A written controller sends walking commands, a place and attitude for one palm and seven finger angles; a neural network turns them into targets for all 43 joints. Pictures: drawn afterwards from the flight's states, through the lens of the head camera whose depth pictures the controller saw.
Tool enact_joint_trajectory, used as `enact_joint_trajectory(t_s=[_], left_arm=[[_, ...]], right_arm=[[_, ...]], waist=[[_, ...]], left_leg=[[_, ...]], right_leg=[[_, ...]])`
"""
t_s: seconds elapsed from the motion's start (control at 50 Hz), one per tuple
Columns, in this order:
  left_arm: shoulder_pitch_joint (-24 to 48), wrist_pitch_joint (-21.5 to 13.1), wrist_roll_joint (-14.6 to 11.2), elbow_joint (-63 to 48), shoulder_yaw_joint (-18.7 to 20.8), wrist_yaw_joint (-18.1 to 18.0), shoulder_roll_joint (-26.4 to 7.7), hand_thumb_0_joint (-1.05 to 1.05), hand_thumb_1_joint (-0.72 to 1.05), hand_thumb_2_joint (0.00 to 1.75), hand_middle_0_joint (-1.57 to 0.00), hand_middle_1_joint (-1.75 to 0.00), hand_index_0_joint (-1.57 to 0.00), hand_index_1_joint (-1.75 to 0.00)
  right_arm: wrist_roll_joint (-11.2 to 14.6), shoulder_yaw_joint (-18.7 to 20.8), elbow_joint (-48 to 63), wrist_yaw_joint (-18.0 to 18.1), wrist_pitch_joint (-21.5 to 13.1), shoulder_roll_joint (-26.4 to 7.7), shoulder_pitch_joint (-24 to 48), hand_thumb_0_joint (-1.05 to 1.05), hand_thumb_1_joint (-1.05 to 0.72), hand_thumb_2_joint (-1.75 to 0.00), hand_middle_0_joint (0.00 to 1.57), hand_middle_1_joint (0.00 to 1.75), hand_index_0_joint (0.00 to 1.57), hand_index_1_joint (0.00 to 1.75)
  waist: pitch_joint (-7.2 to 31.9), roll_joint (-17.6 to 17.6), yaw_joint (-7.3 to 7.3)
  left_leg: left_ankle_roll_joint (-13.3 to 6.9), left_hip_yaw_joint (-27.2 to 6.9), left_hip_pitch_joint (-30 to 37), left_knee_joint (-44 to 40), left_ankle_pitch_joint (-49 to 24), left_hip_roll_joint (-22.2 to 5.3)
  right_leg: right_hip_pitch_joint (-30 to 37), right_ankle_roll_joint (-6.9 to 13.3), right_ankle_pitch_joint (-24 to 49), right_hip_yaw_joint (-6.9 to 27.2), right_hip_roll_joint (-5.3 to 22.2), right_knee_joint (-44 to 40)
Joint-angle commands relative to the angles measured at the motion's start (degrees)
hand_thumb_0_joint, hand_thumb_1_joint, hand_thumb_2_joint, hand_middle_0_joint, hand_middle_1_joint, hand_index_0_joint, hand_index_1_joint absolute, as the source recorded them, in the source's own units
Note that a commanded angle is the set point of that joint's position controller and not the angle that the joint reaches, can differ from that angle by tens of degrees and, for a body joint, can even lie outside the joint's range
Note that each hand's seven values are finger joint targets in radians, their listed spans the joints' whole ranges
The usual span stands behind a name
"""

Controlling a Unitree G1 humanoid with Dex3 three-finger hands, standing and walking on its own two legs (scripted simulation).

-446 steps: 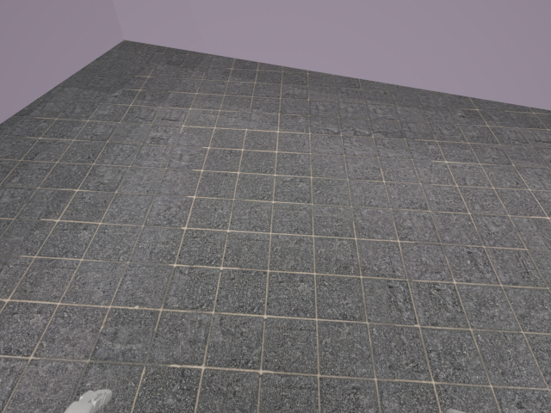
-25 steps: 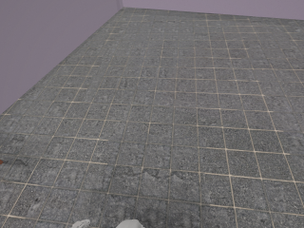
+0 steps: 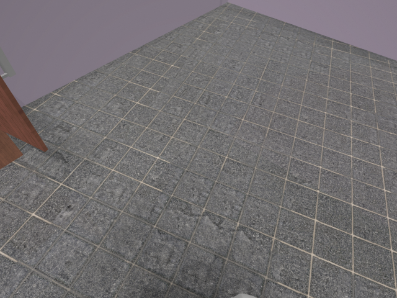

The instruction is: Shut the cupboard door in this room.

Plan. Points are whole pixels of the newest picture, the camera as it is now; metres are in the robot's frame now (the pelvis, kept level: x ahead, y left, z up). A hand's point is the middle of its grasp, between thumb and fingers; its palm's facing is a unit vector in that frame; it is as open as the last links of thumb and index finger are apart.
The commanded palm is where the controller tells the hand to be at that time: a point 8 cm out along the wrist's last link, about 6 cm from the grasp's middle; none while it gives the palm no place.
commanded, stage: turn or walk to find it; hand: left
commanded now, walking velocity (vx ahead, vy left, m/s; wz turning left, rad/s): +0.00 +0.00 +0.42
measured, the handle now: out of the picture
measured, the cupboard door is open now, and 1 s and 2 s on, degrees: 100 100 100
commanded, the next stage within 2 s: stand and wait in 0.60 s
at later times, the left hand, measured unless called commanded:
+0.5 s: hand out of the picture +0.01 +0.14 -0.14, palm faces +0.22 -0.94 -0.27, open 7.3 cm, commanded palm none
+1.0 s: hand out of the picture -0.14 +0.16 -0.17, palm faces +0.40 -0.89 -0.22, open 7.3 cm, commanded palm none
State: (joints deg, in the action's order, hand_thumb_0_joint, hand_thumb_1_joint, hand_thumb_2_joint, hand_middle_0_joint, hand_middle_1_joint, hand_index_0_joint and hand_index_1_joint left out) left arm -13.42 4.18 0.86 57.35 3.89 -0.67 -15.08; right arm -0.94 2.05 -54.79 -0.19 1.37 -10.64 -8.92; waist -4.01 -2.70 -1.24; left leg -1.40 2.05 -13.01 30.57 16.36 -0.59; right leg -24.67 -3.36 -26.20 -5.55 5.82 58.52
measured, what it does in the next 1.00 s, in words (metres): steps on the spot, turning left: right foot, then left foot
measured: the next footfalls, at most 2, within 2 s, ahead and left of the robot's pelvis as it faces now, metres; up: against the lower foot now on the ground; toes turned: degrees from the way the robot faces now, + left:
right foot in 0.32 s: +0.03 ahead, -0.14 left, +0.00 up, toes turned +3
left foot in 0.78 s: -0.11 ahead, +0.08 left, +0.00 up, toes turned +24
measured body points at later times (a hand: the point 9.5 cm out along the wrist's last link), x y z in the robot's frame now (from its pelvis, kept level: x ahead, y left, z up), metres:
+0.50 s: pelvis -0.04 -0.06 +0.00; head -0.01 -0.09 +0.45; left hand +0.00 +0.19 -0.12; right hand +0.05 -0.31 -0.16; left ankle -0.08 +0.10 -0.64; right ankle -0.01 -0.14 -0.74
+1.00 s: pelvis -0.08 -0.03 +0.00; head -0.07 -0.02 +0.45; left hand -0.16 +0.20 -0.15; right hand +0.09 -0.21 -0.14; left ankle -0.13 +0.08 -0.74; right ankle -0.04 -0.16 -0.70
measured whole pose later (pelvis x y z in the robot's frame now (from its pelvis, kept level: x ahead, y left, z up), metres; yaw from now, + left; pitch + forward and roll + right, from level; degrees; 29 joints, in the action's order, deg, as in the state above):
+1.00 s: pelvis -0.08 -0.03 +0.00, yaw +20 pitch -2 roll +1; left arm -15.0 2.8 0.5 61.3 2.0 -0.7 -12.6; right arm -0.8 1.1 -58.5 1.0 0.6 -8.9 -7.9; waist -2.6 -1.5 -2.0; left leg -0.1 2.5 -9.4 26.3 15.1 -0.9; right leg -18.5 -2.8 -25.4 -3.8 4.8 45.9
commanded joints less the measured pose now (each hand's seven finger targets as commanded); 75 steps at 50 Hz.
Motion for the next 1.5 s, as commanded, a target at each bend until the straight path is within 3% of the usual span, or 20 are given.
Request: enact_joint_trajectory(t_s=[0.0, 0.16, 0.26, 0.28, 0.3, 0.32, 0.42, 0.64, 0.72, 0.74, 0.78, 0.8, 0.88, 0.96, 1.04, 1.1, 1.14, 1.24, 1.36, 1.48], left_arm=[[1.9, -2.2, 0.1, -5.1, 0.5, 0.1, -3.2, 0.00, 0.90, 0.90, -0.20, -0.30, -0.20, -0.30], [4.9, -2.5, -0.3, -7.6, 0.0, -0.4, -1.9, 0.00, 0.90, 0.90, -0.20, -0.30, -0.20, -0.30], [-2.2, -3.5, -0.5, -6.2, 0.4, -0.7, -2.9, 0.00, 0.90, 0.90, -0.20, -0.30, -0.20, -0.30], [-4.2, -4.2, 0.0, -6.1, 1.0, -0.9, -5.5, 0.00, 0.90, 0.90, -0.20, -0.30, -0.20, -0.30], [-4.8, -4.7, 0.9, -6.3, 2.1, -1.4, -11.0, 0.00, 0.90, 0.90, -0.20, -0.30, -0.20, -0.30], [-4.2, -4.4, 0.4, -7.2, 1.9, -1.5, -11.6, 0.00, 0.90, 0.90, -0.20, -0.30, -0.20, -0.30], [5.8, -4.8, 0.1, -9.6, 0.4, -1.3, -4.8, 0.00, 0.90, 0.90, -0.20, -0.30, -0.20, -0.30], [-3.1, -4.5, 1.1, -4.9, 1.3, -1.3, -7.8, 0.00, 0.90, 0.90, -0.20, -0.30, -0.20, -0.30], [-1.6, -4.2, 0.5, -3.0, 1.1, -1.1, -7.4, 0.00, 0.90, 0.90, -0.20, -0.30, -0.20, -0.30], [-1.4, -3.9, -0.2, -2.9, 0.6, -1.1, -5.8, 0.00, 0.90, 0.90, -0.20, -0.30, -0.20, -0.30], [-1.0, -3.2, -0.4, -4.4, -1.1, -1.0, -0.2, 0.00, 0.90, 0.90, -0.20, -0.30, -0.20, -0.30], [0.6, -2.7, -0.2, -4.0, -1.1, -1.0, -1.2, 0.00, 0.90, 0.90, -0.20, -0.30, -0.20, -0.30], [-1.5, -2.3, 0.0, 0.2, -1.3, -0.2, -0.1, 0.00, 0.90, 0.90, -0.20, -0.30, -0.20, -0.30], [0.3, -2.9, -0.3, 0.4, -1.6, -0.2, 0.0, 0.00, 0.90, 0.90, -0.20, -0.30, -0.20, -0.30], [-5.8, -4.0, -0.1, 2.6, -1.9, -0.7, 0.6, 0.00, 0.90, 0.90, -0.20, -0.30, -0.20, -0.30], [-5.5, -5.1, 0.4, 3.1, -1.3, -1.1, -5.5, 0.00, 0.90, 0.90, -0.20, -0.30, -0.20, -0.30], [-2.9, -5.1, 0.3, 2.3, -0.9, -1.1, -5.5, 0.00, 0.90, 0.90, -0.20, -0.30, -0.20, -0.30], [-0.3, -4.8, -0.1, 2.6, -1.6, -1.1, -2.7, 0.00, 0.90, 0.90, -0.20, -0.30, -0.20, -0.30], [-1.7, -4.2, -0.5, 4.8, -2.1, -1.1, -0.9, 0.00, 0.90, 0.90, -0.20, -0.30, -0.20, -0.30], [-3.1, -4.4, -0.6, 6.2, -2.5, -1.1, -0.3, 0.00, 0.90, 0.90, -0.20, -0.30, -0.20, -0.30]], right_arm=[[-0.2, 2.7, 3.0, 1.4, -1.0, -11.9, -2.1, 0.00, -0.90, -0.90, 0.20, 0.30, 0.20, 0.30], [-0.6, 3.7, 3.1, 0.9, -0.2, -12.5, -3.8, 0.00, -0.90, -0.90, 0.20, 0.30, 0.20, 0.30], [-0.1, 4.0, 4.4, 0.5, 0.1, -11.7, -1.1, 0.00, -0.90, -0.90, 0.20, 0.30, 0.20, 0.30], [0.3, 3.7, 4.8, 0.3, 0.1, -9.1, -1.7, 0.00, -0.90, -0.90, 0.20, 0.30, 0.20, 0.30], [0.4, 2.9, 6.3, 0.0, 0.0, -5.2, -1.9, 0.00, -0.90, -0.90, 0.20, 0.30, 0.20, 0.30], [0.0, 3.7, 6.8, 0.2, 0.5, -8.2, 0.4, 0.00, -0.90, -0.90, 0.20, 0.30, 0.20, 0.30], [-0.5, 3.9, 1.8, -0.9, 2.1, -7.2, -5.6, 0.00, -0.90, -0.90, 0.20, 0.30, 0.20, 0.30], [0.2, 2.2, 2.3, -0.5, 1.3, -5.2, 0.4, 0.00, -0.90, -0.90, 0.20, 0.30, 0.20, 0.30], [0.5, 1.4, -0.4, 0.2, -0.2, -4.5, -5.6, 0.00, -0.90, -0.90, 0.20, 0.30, 0.20, 0.30], [0.5, 1.6, -1.3, 0.3, -0.9, -6.2, -7.6, 0.00, -0.90, -0.90, 0.20, 0.30, 0.20, 0.30], [-0.1, 2.8, -0.8, 1.0, -1.2, -13.0, -7.6, 0.00, -0.90, -0.90, 0.20, 0.30, 0.20, 0.30], [-0.4, 2.4, -0.8, 1.2, -0.8, -12.8, -5.8, 0.00, -0.90, -0.90, 0.20, 0.30, 0.20, 0.30], [-0.3, 1.0, -1.0, 2.3, -1.4, -8.6, 0.7, 0.00, -0.90, -0.90, 0.20, 0.30, 0.20, 0.30], [-0.2, 1.8, -2.4, 2.0, -1.2, -9.8, -2.3, 0.00, -0.90, -0.90, 0.20, 0.30, 0.20, 0.30], [0.2, 1.9, -2.4, 1.8, -1.1, -9.1, -1.3, 0.00, -0.90, -0.90, 0.20, 0.30, 0.20, 0.30], [1.0, 0.7, -1.6, 1.2, -1.1, -3.5, -1.8, 0.00, -0.90, -0.90, 0.20, 0.30, 0.20, 0.30], [0.3, 1.0, -2.1, 1.3, 0.1, -4.4, -0.7, 0.00, -0.90, -0.90, 0.20, 0.30, 0.20, 0.30], [0.2, 0.3, -6.1, 1.4, -0.4, -2.7, -6.6, 0.00, -0.90, -0.90, 0.20, 0.30, 0.20, 0.30], [0.2, -0.3, -8.2, 1.8, -1.6, -3.8, -6.0, 0.00, -0.90, -0.90, 0.20, 0.30, 0.20, 0.30], [0.2, -0.7, -9.4, 1.9, -1.6, -2.6, -9.6, 0.00, -0.90, -0.90, 0.20, 0.30, 0.20, 0.30]], waist=[[4.0, 10.0, 1.73], [5.2, 11.4, 3.29], [7.1, 10.1, -0.35], [8.7, 3.3, -1.12], [7.7, -14.2, -1.63], [6.4, -11.5, -2.47], [1.2, -4.3, 3.12], [3.8, -7.6, -2.26], [7.8, -6.0, 0.95], [8.8, -0.6, 2.17], [7.1, 19.7, 2.53], [5.5, 14.8, 2.63], [1.4, 14.3, 0.17], [2.3, 11.7, 2.02], [5.5, 8.6, -0.28], [5.0, -7.5, 0.55], [0.7, -13.2, -0.04], [1.2, -3.9, 2.08], [0.0, 8.1, 0.15], [0.1, 3.9, 0.39]], left_leg=[[-6.8, -12.7, 5.6, -12.4, -25.3, -12.8], [-8.4, -17.9, 5.2, -10.7, -23.8, -12.9], [-4.7, -18.3, -5.0, -5.0, -17.5, -8.4], [-1.5, -14.9, -11.7, 0.9, -8.8, -4.5], [2.8, -5.4, -22.0, 14.0, 10.5, 4.1], [2.9, -6.7, -20.2, 25.3, 17.2, 2.8], [4.3, -5.2, -18.4, 39.9, 3.8, -0.3], [4.9, 0.3, -11.1, 16.6, 10.6, -1.7], [3.8, 2.5, 2.0, -4.0, -1.2, -0.1], [3.0, 0.1, 8.3, -10.1, -7.9, -2.5], [-5.4, -18.9, 11.3, -14.2, -27.7, -20.3], [-8.1, -15.9, 5.2, -14.3, -22.6, -21.0], [-6.6, -8.4, 2.4, -13.7, -23.4, -13.9], [-6.8, -9.3, 6.7, -11.2, -32.1, -13.4], [-4.0, -8.4, 5.4, -6.3, -25.3, -10.5], [2.0, -1.1, -4.2, 0.7, -0.9, -0.9], [2.3, -2.0, -3.0, 7.0, 9.3, -1.6], [1.9, -1.5, 2.5, -1.4, -1.7, -2.6], [1.2, -4.9, -0.1, -9.5, -7.9, -6.2], [1.5, -3.4, 0.0, -10.8, -3.9, -5.2]], right_leg=[[-5.6, -1.2, 3.3, 3.6, 0.2, 3.8], [0.1, -1.2, 0.0, 3.5, -2.0, -11.0], [16.9, -0.2, 13.2, 2.4, -3.3, -32.5], [24.5, 1.2, 14.3, 8.1, 2.9, -39.3], [27.9, 7.0, 17.7, 23.5, 17.5, -42.6], [18.8, 12.0, 20.8, 25.2, 22.8, -43.6], [11.1, 8.6, 16.1, 7.8, 11.5, -42.8], [18.1, 11.9, 25.8, 5.8, 15.0, -39.5], [16.5, 8.3, 31.2, 2.4, 12.0, -31.7], [12.4, 5.7, 26.6, 0.1, 9.4, -26.9], [-2.2, 0.5, -5.6, -1.5, 0.4, -12.5], [1.4, 1.2, -6.9, 1.6, 0.5, -7.8], [1.7, 0.9, 0.5, 3.6, -0.1, -6.7], [3.5, -0.1, 0.4, 1.4, -1.0, -15.9], [12.7, -0.1, 13.5, 0.3, -1.7, -32.5], [18.4, 6.3, 28.7, 14.0, 11.7, -39.1], [10.1, 10.9, 20.1, 15.8, 12.7, -43.7], [8.8, 8.2, 18.5, 8.4, 7.8, -38.8], [13.3, 3.7, 13.9, 5.1, 1.8, -38.1], [14.1, 4.0, 9.8, 5.6, 2.2, -41.0]])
